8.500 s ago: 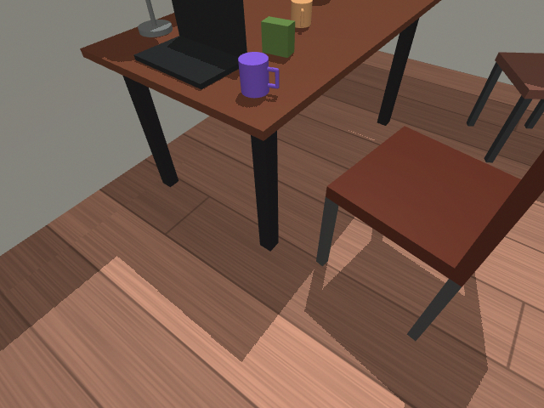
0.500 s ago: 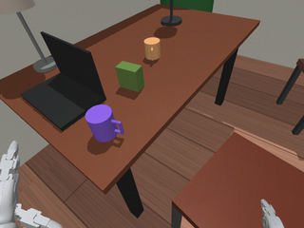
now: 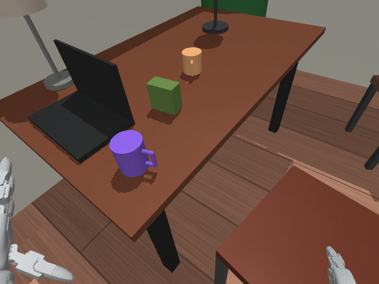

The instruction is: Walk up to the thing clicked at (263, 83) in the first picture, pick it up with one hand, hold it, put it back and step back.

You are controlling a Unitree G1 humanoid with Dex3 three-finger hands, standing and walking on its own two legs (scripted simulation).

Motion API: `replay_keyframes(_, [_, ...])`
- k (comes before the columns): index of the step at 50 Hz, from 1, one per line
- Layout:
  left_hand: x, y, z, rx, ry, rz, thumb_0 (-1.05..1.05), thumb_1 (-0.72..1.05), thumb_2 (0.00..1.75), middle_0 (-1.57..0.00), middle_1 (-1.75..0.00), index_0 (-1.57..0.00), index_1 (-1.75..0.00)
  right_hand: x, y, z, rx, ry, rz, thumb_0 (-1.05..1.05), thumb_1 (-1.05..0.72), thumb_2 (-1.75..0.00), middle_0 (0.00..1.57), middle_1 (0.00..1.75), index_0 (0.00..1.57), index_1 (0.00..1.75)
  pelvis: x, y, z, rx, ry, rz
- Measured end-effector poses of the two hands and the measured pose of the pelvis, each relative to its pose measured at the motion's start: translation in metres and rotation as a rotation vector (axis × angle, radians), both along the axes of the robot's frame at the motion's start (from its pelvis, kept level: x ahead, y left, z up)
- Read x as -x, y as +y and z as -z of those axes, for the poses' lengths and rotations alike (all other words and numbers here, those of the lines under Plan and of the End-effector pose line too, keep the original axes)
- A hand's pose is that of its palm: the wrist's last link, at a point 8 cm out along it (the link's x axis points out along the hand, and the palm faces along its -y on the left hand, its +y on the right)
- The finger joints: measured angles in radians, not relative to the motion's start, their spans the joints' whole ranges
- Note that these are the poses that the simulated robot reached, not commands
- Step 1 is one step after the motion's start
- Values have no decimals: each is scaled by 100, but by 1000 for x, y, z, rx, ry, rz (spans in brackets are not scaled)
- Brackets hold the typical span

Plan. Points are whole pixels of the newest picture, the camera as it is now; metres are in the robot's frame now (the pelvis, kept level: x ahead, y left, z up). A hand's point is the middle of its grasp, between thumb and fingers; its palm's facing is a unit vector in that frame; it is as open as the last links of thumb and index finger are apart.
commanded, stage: go down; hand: left
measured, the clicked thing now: (136, 155) +0.45 +0.20 +0.01
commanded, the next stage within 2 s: none
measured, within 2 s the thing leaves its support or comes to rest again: neither
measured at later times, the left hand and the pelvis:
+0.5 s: hand (28, 177) +0.28 +0.34 +0.14, palm faces +0.29 -0.93 -0.21, open 17.5 cm; pelvis +0.00 +0.00 +0.00, yaw +1 degrees
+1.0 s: hand (20, 171) +0.30 +0.37 +0.14, palm faces +0.24 -0.97 -0.07, open 17.5 cm; pelvis +0.00 +0.01 +0.00, yaw +0 degrees
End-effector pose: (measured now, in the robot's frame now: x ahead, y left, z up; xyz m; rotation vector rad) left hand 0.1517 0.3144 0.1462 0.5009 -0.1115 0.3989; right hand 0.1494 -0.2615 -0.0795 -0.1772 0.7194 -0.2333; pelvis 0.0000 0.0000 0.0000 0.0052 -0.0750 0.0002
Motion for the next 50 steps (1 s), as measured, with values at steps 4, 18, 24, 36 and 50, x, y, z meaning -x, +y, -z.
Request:
replay_keyframes(4, [-1,-1,1,23,-37,17,-2,-60,7,-6,-7,-6,-8,-1,2,4,-7,17,-11,-1,47,-6,5,5,6,5,0,0,2,2,14,-3])
replay_keyframes(18, [-53,50,-3,147,-61,35,-2,-57,9,-4,-7,-5,-8,-7,8,8,6,45,0,-1,50,-5,5,5,6,5,2,-2,5,7,36,-20])
replay_keyframes(24, [-86,70,-4,255,-6,113,-2,-56,9,-4,-6,-4,-7,-6,14,6,4,37,14,-1,50,-6,5,5,6,5,-1,2,4,9,59,-11])
replay_keyframes(36, [-104,82,8,369,38,161,-2,-56,8,-4,-4,-4,-5,6,14,8,39,59,37,-1,49,-6,5,5,6,5,-8,12,4,11,84,10])
replay_keyframes(50, [-111,104,6,435,48,163,-2,-55,7,-4,-3,-5,-4,-1,20,11,76,71,16,-1,49,-6,5,5,6,5,-1,11,5,19,104,-7])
